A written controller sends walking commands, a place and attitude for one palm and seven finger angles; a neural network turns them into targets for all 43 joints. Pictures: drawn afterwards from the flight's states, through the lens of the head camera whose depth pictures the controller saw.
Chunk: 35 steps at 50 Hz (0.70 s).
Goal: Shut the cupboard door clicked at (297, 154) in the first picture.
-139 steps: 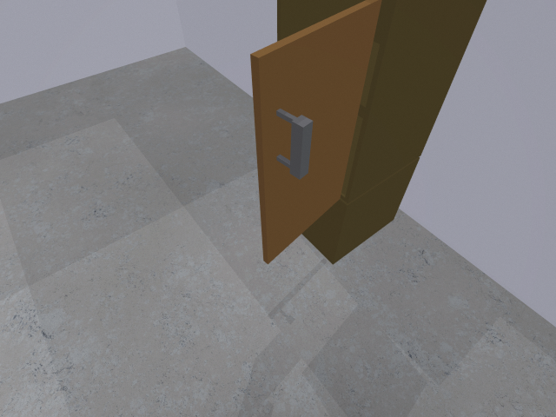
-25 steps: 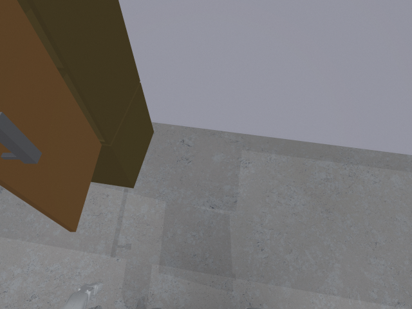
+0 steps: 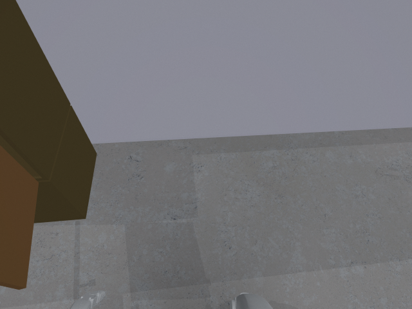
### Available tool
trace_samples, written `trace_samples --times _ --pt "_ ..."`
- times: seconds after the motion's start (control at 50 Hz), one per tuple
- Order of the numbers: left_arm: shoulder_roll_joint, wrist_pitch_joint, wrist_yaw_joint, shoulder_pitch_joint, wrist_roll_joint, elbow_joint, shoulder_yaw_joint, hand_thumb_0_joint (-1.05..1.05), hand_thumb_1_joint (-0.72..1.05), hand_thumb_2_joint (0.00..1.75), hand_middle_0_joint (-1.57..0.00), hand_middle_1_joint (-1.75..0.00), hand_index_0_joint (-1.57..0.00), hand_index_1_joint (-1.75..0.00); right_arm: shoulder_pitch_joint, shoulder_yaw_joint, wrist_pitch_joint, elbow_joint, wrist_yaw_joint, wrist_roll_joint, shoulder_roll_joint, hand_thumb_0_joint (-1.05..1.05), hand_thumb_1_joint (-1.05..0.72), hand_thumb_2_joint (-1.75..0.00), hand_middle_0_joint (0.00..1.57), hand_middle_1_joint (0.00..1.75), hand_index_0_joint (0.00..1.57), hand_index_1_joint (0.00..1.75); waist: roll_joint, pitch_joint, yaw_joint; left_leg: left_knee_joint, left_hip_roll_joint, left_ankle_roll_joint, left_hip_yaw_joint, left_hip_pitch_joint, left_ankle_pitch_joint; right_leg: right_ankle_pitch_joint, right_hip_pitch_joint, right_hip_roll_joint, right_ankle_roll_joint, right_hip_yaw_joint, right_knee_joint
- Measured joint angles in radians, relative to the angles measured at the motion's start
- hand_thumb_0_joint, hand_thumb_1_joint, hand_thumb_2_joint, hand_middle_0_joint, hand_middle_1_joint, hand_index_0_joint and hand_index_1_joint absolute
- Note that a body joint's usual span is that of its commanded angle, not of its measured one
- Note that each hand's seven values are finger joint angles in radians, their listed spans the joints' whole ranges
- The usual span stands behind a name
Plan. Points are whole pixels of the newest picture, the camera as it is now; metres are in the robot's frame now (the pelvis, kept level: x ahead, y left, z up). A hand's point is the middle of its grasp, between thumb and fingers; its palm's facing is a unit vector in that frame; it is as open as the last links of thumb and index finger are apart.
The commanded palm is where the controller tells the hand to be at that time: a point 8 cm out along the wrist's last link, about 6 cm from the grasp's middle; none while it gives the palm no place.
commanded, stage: walk around to get in front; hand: left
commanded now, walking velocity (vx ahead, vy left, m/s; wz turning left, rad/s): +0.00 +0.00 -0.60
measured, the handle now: out of the picture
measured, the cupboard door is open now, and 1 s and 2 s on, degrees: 99 99 99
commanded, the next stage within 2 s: none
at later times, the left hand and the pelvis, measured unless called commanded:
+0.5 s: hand (148, 304) +0.14 +0.13 -0.17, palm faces -0.25 -0.94 -0.22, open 7.4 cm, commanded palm none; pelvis +0.04 -0.04 +0.00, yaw -18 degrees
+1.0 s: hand (196, 240) +0.28 +0.04 -0.17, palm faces -0.58 -0.77 -0.28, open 7.4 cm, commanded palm none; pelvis +0.06 -0.07 -0.02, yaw -36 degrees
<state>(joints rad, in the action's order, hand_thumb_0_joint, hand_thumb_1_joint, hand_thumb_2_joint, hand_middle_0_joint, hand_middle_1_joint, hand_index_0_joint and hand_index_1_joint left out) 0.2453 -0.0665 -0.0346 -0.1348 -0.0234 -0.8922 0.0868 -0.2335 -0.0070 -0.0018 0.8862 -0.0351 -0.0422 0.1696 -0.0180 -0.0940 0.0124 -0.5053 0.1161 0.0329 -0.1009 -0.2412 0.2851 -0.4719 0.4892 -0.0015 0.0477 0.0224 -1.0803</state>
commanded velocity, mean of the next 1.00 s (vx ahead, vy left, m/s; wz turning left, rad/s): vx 0.00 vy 0.00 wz -0.60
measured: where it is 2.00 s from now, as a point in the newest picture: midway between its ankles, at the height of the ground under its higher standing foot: outside the picture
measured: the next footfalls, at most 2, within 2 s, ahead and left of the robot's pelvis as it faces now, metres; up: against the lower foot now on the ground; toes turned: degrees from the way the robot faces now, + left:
right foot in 0.14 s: +0.04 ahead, -0.14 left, +0.00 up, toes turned -11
left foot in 0.58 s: +0.13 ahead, +0.07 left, +0.00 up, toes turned -19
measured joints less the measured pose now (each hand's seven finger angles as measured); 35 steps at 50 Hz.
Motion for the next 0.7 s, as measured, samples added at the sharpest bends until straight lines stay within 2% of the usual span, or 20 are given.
trace_samples --times 0.08,0.12,0.14,0.16,0.2,0.22,0.26,0.3,0.38,0.46,0.52,0.56,0.58,0.64,0.7 --pt "-0.005 0.003 -0.008 -0.003 0.001 0.005 -0.005 0.01 0.91 0.9 -0.2 -0.3 -0.2 -0.3 -0.01 -0.01 -0.005 0.005 0.007 0.0 0.012 0.0 -0.9 -0.9 0.21 0.3 0.21 0.3 0.029 -0.005 -0.006 -0.005 0.036 0.023 -0.049 0.022 0.018 0.017 -0.068 0.024 -0.005 0.04 0.209" --pt "-0.006 0.009 -0.01 -0.005 0.002 0.006 -0.01 0.01 0.91 0.9 -0.2 -0.3 -0.2 -0.3 -0.016 -0.019 -0.009 0.006 0.012 0.003 0.025 0.0 -0.9 -0.9 0.21 0.3 0.21 0.3 0.042 -0.006 -0.013 -0.046 0.055 0.04 -0.074 0.02 0.048 0.076 -0.126 0.023 -0.016 0.058 0.354" --pt "-0.004 0.017 -0.011 -0.011 0.001 0.01 -0.014 0.01 0.91 0.9 -0.2 -0.3 -0.2 -0.3 -0.023 -0.024 -0.011 0.004 0.016 0.007 0.033 0.0 -0.9 -0.9 0.21 0.3 0.21 0.3 0.044 -0.002 -0.015 -0.086 0.063 0.05 -0.083 0.01 0.072 0.155 -0.165 0.024 -0.028 0.061 0.444" --pt "-0.004 0.03 -0.007 -0.013 -0.003 0.009 -0.015 0.01 0.91 0.9 -0.2 -0.3 -0.2 -0.3 -0.023 -0.03 -0.018 0.008 0.018 0.013 0.042 0.0 -0.9 -0.9 0.21 0.3 0.21 0.3 0.046 0.001 -0.014 -0.161 0.068 0.051 -0.081 -0.016 0.109 0.165 -0.173 0.018 -0.057 0.052 0.469" --pt "-0.018 0.044 0.008 -0.008 0.001 0.001 -0.023 0.01 0.91 0.9 -0.2 -0.3 -0.2 -0.3 0.002 -0.041 -0.045 0.025 0.014 0.022 0.067 0.0 -0.9 -0.9 0.21 0.3 0.21 0.3 0.066 -0.014 -0.017 -0.372 0.041 0.047 -0.005 -0.092 0.233 0.134 -0.16 0.001 -0.087 0.04 0.43" --pt "-0.025 0.046 0.015 -0.012 0.002 0.0 -0.025 0.01 0.91 0.9 -0.2 -0.3 -0.2 -0.3 0.013 -0.045 -0.055 0.031 0.011 0.024 0.075 0.0 -0.9 -0.9 0.2 0.3 0.21 0.3 0.068 -0.017 -0.018 -0.462 0.022 0.045 0.024 -0.13 0.246 0.13 -0.165 -0.003 -0.093 0.033 0.436" --pt "-0.034 0.043 0.029 -0.023 0.003 0.0 -0.026 0.01 0.91 0.9 -0.2 -0.3 -0.2 -0.3 0.036 -0.052 -0.064 0.038 0.011 0.026 0.083 0.01 -0.9 -0.9 0.2 0.3 0.2 0.3 0.058 -0.02 -0.014 -0.574 -0.005 0.046 0.048 -0.19 0.211 0.15 -0.183 -0.011 -0.093 0.011 0.479" --pt "-0.038 0.044 0.036 -0.037 0.004 -0.004 -0.028 0.01 0.91 0.9 -0.2 -0.3 -0.2 -0.3 0.059 -0.054 -0.063 0.033 0.013 0.026 0.085 0.01 -0.9 -0.9 0.2 0.3 0.2 0.3 0.042 -0.02 -0.009 -0.601 -0.023 0.052 0.061 -0.229 0.165 0.18 -0.198 -0.02 -0.096 -0.016 0.528" --pt "-0.043 0.044 0.039 -0.062 0.002 -0.018 -0.035 0.01 0.91 0.9 -0.2 -0.3 -0.2 -0.3 0.097 -0.056 -0.054 0.012 0.014 0.028 0.079 0.01 -0.91 -0.9 0.2 0.3 0.2 0.3 0.017 -0.014 -0.004 -0.523 -0.047 0.058 0.083 -0.247 0.117 0.215 -0.219 -0.04 -0.103 -0.063 0.59" --pt "-0.048 0.041 0.037 -0.081 -0.002 -0.029 -0.034 0.01 0.91 0.9 -0.21 -0.3 -0.2 -0.3 0.123 -0.052 -0.046 0.002 0.011 0.032 0.066 0.01 -0.91 -0.9 0.2 0.3 0.2 0.3 0.003 -0.003 0.009 -0.402 -0.068 0.056 0.095 -0.216 0.124 0.218 -0.23 -0.061 -0.099 -0.104 0.602" --pt "-0.043 0.035 0.036 -0.089 -0.003 -0.035 -0.028 0.01 0.91 0.9 -0.21 -0.3 -0.2 -0.3 0.133 -0.045 -0.038 -0.005 0.008 0.037 0.051 0.0 -0.91 -0.9 0.2 0.3 0.2 0.3 -0.012 0.007 0.02 -0.275 -0.088 0.046 0.096 -0.166 0.119 0.204 -0.227 -0.073 -0.089 -0.133 0.584" --pt "-0.036 0.028 0.036 -0.093 -0.001 -0.04 -0.023 0.01 0.91 0.9 -0.21 -0.3 -0.2 -0.3 0.132 -0.037 -0.026 -0.011 0.006 0.039 0.041 0.0 -0.91 -0.9 0.2 0.3 0.2 0.3 -0.02 0.016 0.021 -0.135 -0.096 0.038 0.092 -0.106 0.049 0.185 -0.215 -0.083 -0.078 -0.152 0.553" --pt "-0.034 0.023 0.036 -0.099 0.003 -0.039 -0.021 0.01 0.91 0.9 -0.21 -0.3 -0.2 -0.3 0.124 -0.032 -0.015 -0.018 0.005 0.037 0.042 0.0 -0.9 -0.9 0.2 0.3 0.2 0.3 -0.012 0.029 0.018 -0.054 -0.086 0.021 0.096 -0.075 0.001 0.169 -0.2 -0.098 -0.071 -0.156 0.525" --pt "-0.007 0.008 0.029 -0.075 0.006 -0.042 -0.01 0.01 0.91 0.9 -0.21 -0.3 -0.2 -0.3 0.11 -0.015 -0.003 -0.02 0.001 0.018 0.018 0.0 -0.9 -0.9 0.2 0.3 0.2 0.3 -0.036 0.016 0.022 -0.068 -0.078 -0.033 0.061 -0.061 0.016 -0.023 -0.104 -0.082 -0.04 -0.11 0.245" --pt "0.013 0.008 0.014 -0.054 -0.001 -0.032 0.003 0.01 0.91 0.9 -0.2 -0.3 -0.2 -0.3 0.077 -0.002 -0.001 -0.022 -0.002 0.006 0.003 0.0 -0.9 -0.9 0.2 0.3 0.2 0.3 -0.03 0.006 0.022 -0.022 -0.047 -0.038 0.037 -0.022 0.011 -0.031 -0.025 -0.049 -0.012 -0.044 0.019"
